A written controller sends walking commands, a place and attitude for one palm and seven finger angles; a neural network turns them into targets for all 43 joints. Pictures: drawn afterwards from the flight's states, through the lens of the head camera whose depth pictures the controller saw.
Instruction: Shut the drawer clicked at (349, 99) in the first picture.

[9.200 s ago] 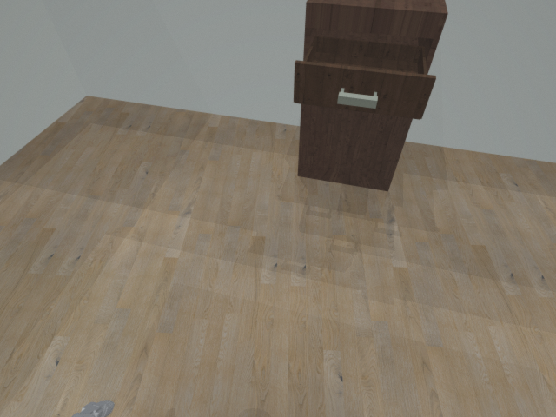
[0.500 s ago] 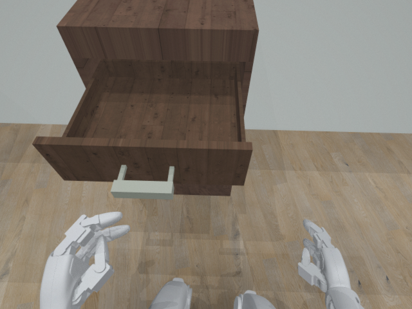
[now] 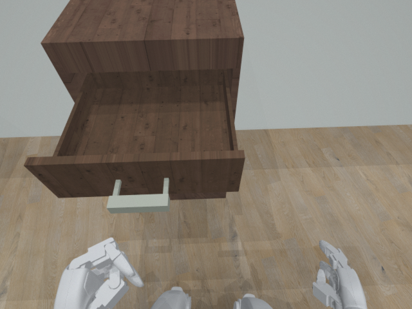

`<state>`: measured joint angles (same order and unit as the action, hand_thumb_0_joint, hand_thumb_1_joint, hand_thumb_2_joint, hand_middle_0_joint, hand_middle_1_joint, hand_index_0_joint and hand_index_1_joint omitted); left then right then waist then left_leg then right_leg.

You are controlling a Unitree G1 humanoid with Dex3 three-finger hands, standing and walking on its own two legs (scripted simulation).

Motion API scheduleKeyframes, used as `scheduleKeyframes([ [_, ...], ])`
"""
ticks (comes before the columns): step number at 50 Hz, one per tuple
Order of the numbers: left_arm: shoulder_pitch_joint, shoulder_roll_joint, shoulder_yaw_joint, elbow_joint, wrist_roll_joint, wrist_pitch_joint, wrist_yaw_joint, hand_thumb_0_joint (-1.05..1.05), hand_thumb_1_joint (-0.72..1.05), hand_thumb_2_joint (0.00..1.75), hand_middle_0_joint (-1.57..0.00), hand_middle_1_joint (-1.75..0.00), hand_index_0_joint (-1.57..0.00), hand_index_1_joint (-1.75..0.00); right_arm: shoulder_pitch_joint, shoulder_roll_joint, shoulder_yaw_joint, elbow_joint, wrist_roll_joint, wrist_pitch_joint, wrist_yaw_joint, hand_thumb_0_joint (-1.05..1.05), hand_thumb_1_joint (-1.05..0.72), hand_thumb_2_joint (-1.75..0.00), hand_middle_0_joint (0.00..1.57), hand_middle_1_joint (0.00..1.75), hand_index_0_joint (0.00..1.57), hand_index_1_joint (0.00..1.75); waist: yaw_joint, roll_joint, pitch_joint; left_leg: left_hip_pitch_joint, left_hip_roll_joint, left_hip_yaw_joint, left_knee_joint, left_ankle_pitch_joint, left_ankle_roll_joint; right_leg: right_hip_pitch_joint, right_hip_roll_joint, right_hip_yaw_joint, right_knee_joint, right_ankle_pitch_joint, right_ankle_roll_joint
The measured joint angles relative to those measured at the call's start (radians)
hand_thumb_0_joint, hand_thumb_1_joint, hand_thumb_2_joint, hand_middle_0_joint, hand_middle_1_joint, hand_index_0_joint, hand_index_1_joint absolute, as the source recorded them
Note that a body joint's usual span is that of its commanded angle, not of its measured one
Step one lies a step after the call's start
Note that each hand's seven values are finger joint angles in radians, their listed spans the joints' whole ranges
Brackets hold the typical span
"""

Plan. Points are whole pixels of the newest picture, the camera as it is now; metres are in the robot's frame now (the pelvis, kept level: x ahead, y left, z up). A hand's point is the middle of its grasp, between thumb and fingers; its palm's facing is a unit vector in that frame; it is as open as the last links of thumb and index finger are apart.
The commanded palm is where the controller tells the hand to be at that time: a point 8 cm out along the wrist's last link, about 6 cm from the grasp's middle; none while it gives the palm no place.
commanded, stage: raise the hand and make a fist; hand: left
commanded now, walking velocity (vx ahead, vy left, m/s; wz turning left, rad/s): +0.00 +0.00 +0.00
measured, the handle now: (140, 193) +0.34 +0.16 +0.00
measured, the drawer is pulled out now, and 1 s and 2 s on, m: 0.29 0.29 0.29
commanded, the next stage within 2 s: bring the fist close to the handle in 0.84 s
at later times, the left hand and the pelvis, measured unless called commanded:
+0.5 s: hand (115, 279) +0.16 +0.14 +0.10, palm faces +0.09 -1.00 +0.04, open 3.2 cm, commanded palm +0.12 +0.18 +0.10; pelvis +0.01 +0.02 +0.01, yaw +0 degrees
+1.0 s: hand (121, 279) +0.16 +0.13 +0.10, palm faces +0.09 -1.00 +0.03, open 3.3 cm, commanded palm +0.12 +0.18 +0.09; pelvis +0.01 +0.02 +0.01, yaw +0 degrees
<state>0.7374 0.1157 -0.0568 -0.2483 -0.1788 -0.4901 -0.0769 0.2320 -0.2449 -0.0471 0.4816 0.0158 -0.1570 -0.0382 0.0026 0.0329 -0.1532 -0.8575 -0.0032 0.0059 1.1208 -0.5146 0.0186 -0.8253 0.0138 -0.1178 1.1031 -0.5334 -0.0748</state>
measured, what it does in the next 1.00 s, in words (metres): stands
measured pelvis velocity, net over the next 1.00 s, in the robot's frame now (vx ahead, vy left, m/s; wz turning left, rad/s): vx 0.01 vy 0.02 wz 0.00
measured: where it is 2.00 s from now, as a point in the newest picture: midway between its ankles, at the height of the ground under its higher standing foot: outside the picture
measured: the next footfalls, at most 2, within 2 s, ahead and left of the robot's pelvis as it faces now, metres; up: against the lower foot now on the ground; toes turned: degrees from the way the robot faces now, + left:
none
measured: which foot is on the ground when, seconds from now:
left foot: down 0.00-1.00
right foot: down 0.00-1.00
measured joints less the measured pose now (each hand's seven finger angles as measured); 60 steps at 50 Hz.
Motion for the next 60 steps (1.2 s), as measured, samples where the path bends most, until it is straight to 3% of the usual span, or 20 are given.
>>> scheduleKeyframes([
  [7,0.009,-0.013,-0.047,-0.069,0.04,0.048,0.058,0.01,0.9,0.9,-1.23,-1.42,-1.23,-1.41,-0.024,0.037,0.04,-0.066,-0.003,0.026,0.02,0.02,-0.91,-0.9,0.19,0.3,0.2,0.3,0.01,0.003,-0.011,0.021,-0.003,0.002,-0.004,-0.005,0.013,0.026,-0.002,0.003,-0.014,0.002,0.013],
  [18,0.067,-0.013,-0.098,-0.157,0.072,0.124,0.093,0.01,0.9,0.9,-1.37,-1.57,-1.37,-1.57,0.008,0.051,0.081,-0.116,-0.005,0.061,0.04,0.01,-0.91,-0.89,0.2,0.3,0.2,0.3,0.016,0.013,-0.014,0.061,-0.009,0.001,-0.021,-0.011,0.027,0.075,-0.005,0.004,-0.047,0.004,0.029],
  [38,0.14,-0.015,-0.119,-0.216,0.084,0.11,0.111,0.01,0.9,0.9,-1.4,-1.6,-1.4,-1.6,0.039,0.031,0.052,-0.114,-0.002,0.073,0.041,0.02,-0.91,-0.9,0.2,0.3,0.2,0.3,0.009,0.016,-0.019,0.061,-0.013,0.01,-0.012,-0.024,0.034,0.072,-0.009,0.012,-0.035,-0.008,0.036],
  [49,0.122,-0.014,-0.123,-0.203,0.087,0.124,0.112,0.01,0.9,0.9,-1.4,-1.6,-1.4,-1.6,0.028,0.038,0.063,-0.122,-0.001,0.076,0.042,0.02,-0.91,-0.9,0.2,0.3,0.2,0.3,0.009,0.016,-0.023,0.063,-0.009,0.004,-0.013,-0.024,0.027,0.074,-0.005,0.007,-0.036,-0.01,0.028],
  [60,0.028,-0.021,-0.116,-0.093,0.098,0.079,0.121,0.01,0.9,0.9,-1.4,-1.6,-1.4,-1.6,0.013,0.028,0.062,-0.102,-0.014,0.065,0.047,0.01,-0.91,-0.9,0.2,0.3,0.2,0.3,0.003,0.007,-0.029,0.0,-0.004,0.0,0.03,-0.036,0.016,0.009,-0.002,0.002,0.014,-0.026,0.017],
])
